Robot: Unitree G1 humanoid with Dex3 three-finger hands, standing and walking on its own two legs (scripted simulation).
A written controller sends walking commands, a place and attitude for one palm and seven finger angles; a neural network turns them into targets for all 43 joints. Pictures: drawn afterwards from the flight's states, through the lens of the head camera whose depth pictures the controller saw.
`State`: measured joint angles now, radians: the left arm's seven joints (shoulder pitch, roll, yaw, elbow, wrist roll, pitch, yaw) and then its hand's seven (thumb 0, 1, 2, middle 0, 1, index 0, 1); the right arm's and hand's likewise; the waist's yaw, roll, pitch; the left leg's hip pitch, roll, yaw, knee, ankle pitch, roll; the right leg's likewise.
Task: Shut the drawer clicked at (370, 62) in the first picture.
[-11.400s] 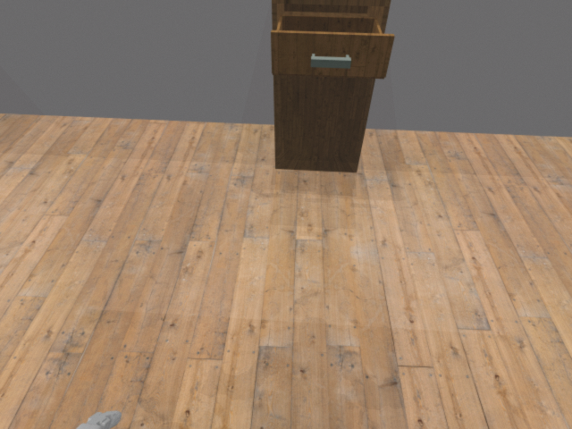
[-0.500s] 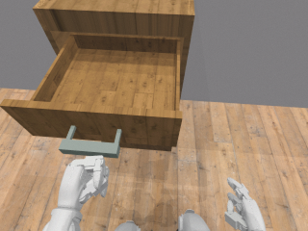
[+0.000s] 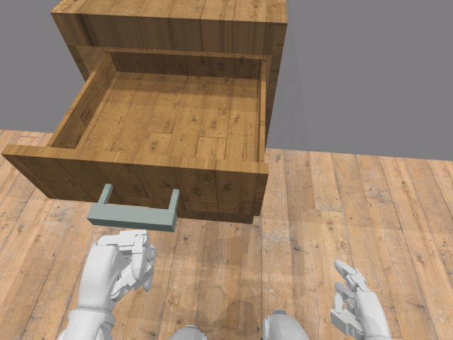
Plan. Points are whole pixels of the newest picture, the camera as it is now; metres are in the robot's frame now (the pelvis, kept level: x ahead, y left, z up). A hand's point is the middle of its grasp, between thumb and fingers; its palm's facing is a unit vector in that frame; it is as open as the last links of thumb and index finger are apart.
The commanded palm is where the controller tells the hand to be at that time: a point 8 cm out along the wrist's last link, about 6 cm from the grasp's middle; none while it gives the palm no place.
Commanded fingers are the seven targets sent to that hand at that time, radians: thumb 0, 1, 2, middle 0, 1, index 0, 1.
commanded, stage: push the drawer shut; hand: left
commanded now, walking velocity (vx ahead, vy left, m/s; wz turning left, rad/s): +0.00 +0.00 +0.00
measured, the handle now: (137, 204) +0.32 +0.16 +0.07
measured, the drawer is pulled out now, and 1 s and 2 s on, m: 0.29 0.21 0.09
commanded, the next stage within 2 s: none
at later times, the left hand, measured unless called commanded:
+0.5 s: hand (156, 244) +0.26 +0.12 +0.06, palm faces -0.11 -0.99 -0.05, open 2.9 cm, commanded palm +0.27 +0.17 +0.07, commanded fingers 0.00 0.90 0.90 -1.40 -1.60 -1.40 -1.60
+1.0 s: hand (164, 209) +0.32 +0.12 +0.06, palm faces -0.10 -0.99 -0.05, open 3.1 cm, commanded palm +0.32 +0.18 +0.07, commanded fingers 0.00 0.90 0.90 -1.40 -1.60 -1.40 -1.60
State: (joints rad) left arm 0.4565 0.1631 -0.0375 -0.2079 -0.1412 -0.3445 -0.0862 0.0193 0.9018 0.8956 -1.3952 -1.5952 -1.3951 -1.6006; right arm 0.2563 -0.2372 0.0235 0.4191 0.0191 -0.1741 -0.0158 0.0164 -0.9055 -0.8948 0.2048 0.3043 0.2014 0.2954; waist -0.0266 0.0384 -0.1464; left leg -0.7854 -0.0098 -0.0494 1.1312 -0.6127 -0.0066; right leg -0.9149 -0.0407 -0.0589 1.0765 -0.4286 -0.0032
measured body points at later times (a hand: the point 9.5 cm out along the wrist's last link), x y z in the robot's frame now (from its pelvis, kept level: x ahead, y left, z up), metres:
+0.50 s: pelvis -0.02 +0.01 +0.00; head +0.06 +0.00 +0.45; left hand +0.26 +0.18 +0.06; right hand +0.16 -0.22 -0.08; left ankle -0.03 +0.12 -0.66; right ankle +0.05 -0.12 -0.66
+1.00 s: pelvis -0.02 +0.00 +0.01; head +0.06 +0.00 +0.45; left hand +0.32 +0.17 +0.07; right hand +0.13 -0.24 -0.09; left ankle -0.03 +0.12 -0.66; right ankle +0.05 -0.12 -0.66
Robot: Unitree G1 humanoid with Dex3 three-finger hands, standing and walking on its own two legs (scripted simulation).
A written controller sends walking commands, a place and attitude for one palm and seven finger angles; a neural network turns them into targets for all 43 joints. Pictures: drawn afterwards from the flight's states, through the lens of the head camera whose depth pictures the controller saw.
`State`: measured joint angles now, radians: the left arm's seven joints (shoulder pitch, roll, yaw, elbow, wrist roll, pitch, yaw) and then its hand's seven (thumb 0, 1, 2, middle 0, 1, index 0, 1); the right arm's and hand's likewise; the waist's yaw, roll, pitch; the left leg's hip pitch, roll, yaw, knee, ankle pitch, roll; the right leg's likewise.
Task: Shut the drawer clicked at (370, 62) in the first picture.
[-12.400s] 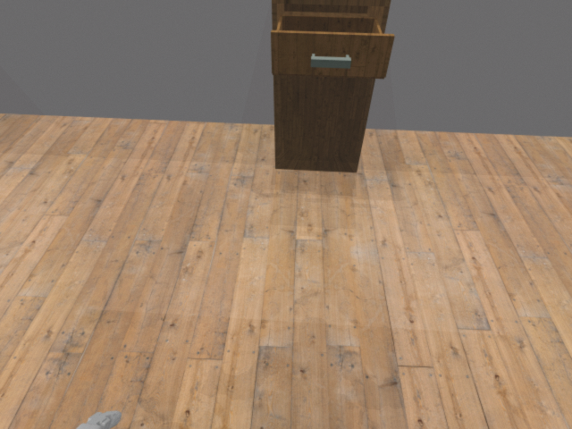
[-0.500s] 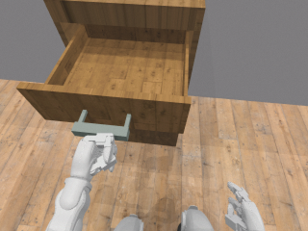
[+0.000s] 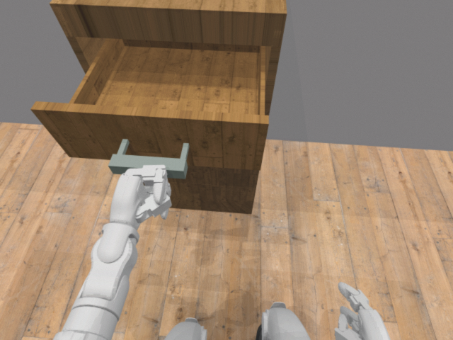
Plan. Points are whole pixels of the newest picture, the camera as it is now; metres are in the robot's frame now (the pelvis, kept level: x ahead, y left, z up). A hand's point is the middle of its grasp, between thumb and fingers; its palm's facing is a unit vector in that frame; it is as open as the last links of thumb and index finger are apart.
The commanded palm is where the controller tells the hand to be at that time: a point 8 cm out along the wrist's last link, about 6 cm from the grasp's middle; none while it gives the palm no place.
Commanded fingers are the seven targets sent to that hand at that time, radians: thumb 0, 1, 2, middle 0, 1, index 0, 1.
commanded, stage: push the drawer shut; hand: left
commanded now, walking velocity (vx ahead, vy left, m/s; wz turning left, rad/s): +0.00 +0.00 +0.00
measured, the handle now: (152, 156) +0.43 +0.15 +0.06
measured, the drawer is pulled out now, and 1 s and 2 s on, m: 0.21 0.09 0.00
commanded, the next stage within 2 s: pull the fist back off the drawer in 1.84 s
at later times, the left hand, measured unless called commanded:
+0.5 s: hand (176, 162) +0.42 +0.10 +0.05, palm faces -0.09 -0.99 -0.06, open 3.0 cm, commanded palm +0.41 +0.16 +0.06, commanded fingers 0.00 0.90 0.90 -1.40 -1.60 -1.40 -1.60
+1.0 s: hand (179, 138) +0.47 +0.10 +0.05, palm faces -0.10 -0.99 -0.05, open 3.0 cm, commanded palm +0.47 +0.16 +0.06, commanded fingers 0.00 0.90 0.90 -1.40 -1.60 -1.40 -1.60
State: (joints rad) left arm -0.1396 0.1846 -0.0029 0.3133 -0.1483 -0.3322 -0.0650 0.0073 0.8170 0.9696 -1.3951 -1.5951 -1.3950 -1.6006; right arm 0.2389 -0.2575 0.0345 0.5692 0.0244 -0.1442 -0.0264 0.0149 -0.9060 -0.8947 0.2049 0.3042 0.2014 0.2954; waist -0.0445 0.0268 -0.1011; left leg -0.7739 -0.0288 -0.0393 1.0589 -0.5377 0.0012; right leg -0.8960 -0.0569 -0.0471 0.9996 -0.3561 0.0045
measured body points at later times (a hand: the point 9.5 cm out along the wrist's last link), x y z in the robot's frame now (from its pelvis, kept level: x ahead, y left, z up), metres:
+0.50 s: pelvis +0.00 -0.01 +0.00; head +0.10 -0.02 +0.44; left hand +0.41 +0.16 +0.06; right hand +0.10 -0.26 -0.12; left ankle -0.01 +0.12 -0.67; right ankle +0.07 -0.13 -0.67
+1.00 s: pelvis -0.01 +0.00 -0.01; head +0.11 -0.01 +0.43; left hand +0.47 +0.16 +0.06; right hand +0.04 -0.26 -0.13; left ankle -0.01 +0.12 -0.67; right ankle +0.07 -0.13 -0.67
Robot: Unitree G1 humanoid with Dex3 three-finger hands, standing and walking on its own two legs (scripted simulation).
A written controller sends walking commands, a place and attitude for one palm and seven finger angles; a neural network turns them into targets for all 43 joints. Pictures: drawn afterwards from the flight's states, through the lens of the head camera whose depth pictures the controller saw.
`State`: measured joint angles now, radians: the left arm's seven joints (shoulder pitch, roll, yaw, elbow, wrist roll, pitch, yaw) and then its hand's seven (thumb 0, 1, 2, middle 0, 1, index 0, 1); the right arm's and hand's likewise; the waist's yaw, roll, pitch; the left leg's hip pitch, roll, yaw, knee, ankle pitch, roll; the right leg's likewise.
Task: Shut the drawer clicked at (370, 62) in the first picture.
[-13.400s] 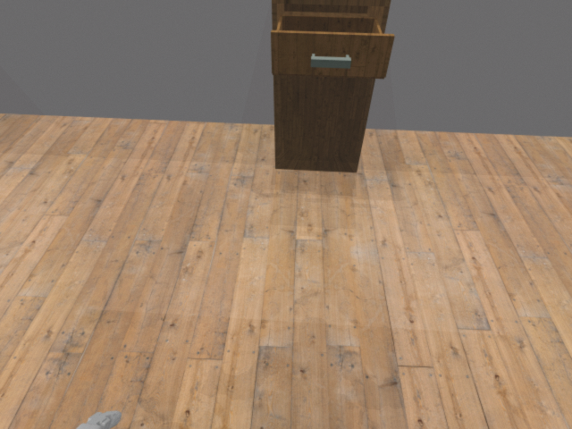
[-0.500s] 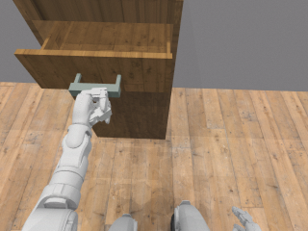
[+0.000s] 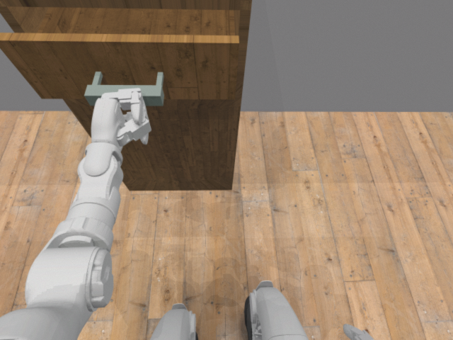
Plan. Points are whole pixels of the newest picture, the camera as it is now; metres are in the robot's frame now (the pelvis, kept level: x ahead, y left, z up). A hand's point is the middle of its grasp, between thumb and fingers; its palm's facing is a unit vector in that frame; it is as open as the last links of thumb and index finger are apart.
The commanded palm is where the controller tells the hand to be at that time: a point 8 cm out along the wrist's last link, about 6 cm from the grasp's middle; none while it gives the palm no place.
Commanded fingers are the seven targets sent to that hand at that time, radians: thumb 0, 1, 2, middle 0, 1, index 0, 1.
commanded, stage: push the drawer shut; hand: left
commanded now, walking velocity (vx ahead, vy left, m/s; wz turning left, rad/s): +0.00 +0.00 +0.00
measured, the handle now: (127, 86) +0.56 +0.15 +0.06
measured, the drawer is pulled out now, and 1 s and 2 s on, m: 0.09 0.00 0.00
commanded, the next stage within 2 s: pull the fist back off the drawer in 0.84 s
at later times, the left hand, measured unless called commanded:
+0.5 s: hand (152, 90) +0.55 +0.10 +0.06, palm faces -0.07 -1.00 -0.05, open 3.2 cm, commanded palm +0.54 +0.16 +0.07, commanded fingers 0.00 0.90 0.90 -1.40 -1.60 -1.40 -1.60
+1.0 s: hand (148, 83) +0.57 +0.11 +0.06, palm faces -0.07 -1.00 -0.06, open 3.1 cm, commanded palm +0.58 +0.15 +0.07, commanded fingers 0.00 0.90 0.90 -1.40 -1.60 -1.40 -1.60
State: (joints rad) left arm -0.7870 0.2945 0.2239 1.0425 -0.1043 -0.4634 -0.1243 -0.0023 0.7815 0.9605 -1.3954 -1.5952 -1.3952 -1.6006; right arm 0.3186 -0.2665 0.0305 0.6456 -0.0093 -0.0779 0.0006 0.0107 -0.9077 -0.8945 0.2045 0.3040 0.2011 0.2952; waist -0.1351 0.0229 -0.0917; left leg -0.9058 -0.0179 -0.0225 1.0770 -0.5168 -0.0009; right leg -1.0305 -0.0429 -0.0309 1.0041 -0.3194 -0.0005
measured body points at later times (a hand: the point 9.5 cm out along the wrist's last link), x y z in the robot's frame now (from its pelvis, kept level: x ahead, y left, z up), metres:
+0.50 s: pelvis +0.00 +0.01 -0.01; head +0.16 +0.01 +0.41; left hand +0.55 +0.16 +0.07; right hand -0.01 -0.25 -0.12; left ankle +0.00 +0.12 -0.66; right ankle +0.08 -0.12 -0.66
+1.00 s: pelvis +0.00 +0.01 -0.02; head +0.17 +0.02 +0.40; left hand +0.57 +0.17 +0.07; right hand -0.02 -0.25 -0.12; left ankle +0.00 +0.12 -0.66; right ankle +0.08 -0.12 -0.66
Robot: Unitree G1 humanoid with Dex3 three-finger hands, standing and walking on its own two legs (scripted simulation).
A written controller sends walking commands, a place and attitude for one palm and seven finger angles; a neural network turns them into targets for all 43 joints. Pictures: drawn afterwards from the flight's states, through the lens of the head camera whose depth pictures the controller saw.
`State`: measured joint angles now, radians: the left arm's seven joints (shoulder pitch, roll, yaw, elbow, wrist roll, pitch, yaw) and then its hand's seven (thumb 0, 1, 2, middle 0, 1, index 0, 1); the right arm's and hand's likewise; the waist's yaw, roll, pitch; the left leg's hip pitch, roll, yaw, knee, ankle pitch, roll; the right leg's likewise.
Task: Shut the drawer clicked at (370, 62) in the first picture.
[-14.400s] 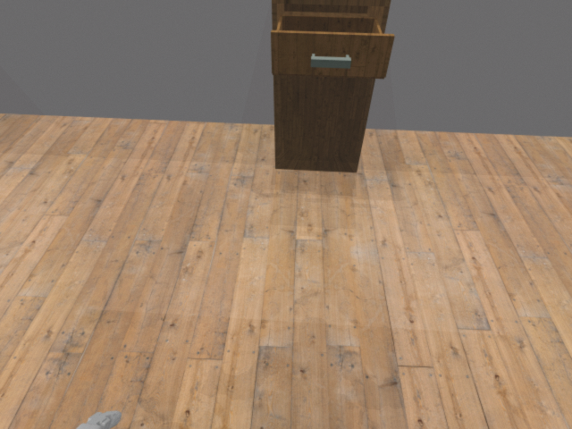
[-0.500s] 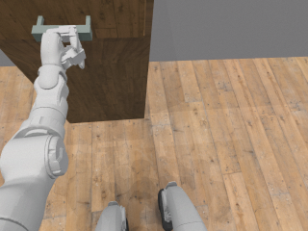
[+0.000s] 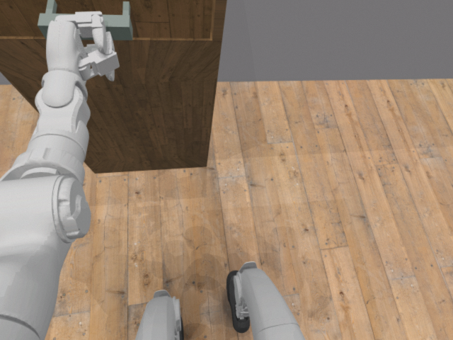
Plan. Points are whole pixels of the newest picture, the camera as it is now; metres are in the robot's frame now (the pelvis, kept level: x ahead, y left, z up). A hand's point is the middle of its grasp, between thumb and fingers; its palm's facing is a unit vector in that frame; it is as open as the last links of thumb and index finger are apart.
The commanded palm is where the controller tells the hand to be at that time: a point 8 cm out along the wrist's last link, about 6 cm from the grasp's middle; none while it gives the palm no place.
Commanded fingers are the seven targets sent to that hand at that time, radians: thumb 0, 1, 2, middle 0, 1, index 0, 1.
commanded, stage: pull the fist back off the drawer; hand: left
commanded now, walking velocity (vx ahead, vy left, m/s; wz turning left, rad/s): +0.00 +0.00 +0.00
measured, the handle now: (89, 17) +0.65 +0.13 +0.08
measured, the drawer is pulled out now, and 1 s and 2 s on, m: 0.00 0.00 0.00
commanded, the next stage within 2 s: draw the hand back to the body in 0.64 s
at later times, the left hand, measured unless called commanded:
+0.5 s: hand (116, 57) +0.56 +0.09 +0.08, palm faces -0.08 -1.00 -0.04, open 3.2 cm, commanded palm +0.53 +0.15 +0.08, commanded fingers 0.00 0.90 0.90 -1.40 -1.60 -1.40 -1.60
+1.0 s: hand (82, 82) +0.49 +0.13 +0.11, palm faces -0.04 -1.00 -0.05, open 3.3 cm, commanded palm +0.45 +0.18 +0.13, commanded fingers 0.00 0.90 0.90 -1.40 -1.60 -1.40 -1.60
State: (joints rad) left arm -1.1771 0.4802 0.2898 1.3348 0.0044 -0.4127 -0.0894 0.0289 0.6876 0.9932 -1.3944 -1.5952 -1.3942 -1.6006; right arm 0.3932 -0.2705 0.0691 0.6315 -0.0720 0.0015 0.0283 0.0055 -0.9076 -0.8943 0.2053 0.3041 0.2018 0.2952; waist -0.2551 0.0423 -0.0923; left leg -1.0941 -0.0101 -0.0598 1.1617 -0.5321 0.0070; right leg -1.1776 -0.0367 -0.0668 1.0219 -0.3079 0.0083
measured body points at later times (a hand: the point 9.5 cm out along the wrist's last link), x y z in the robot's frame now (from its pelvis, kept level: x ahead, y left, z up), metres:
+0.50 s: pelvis +0.01 +0.00 +0.01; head +0.17 +0.00 +0.43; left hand +0.56 +0.15 +0.08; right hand -0.02 -0.24 -0.10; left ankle +0.00 +0.11 -0.64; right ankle +0.09 -0.13 -0.64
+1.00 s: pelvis +0.06 +0.00 +0.05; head +0.16 -0.02 +0.49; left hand +0.49 +0.19 +0.11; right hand +0.11 -0.25 -0.07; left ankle +0.00 +0.11 -0.64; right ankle +0.09 -0.13 -0.64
